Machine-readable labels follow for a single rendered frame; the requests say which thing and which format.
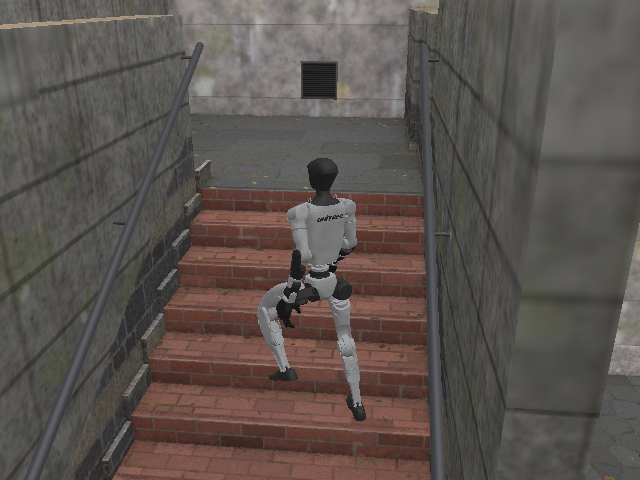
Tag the robot left upper arm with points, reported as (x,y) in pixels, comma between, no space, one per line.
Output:
(296,217)

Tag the robot head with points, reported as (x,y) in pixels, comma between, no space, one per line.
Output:
(322,173)

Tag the left robot hand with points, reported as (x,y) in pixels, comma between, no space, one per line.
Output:
(284,310)

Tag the right robot thigh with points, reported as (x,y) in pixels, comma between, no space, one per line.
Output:
(340,306)

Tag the left robot forearm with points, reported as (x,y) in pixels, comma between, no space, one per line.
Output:
(295,278)

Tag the right robot forearm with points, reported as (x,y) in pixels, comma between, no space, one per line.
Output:
(342,254)

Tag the robot right upper arm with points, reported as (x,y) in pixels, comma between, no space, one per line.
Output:
(349,240)

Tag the right robot hand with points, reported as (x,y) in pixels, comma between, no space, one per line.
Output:
(331,268)

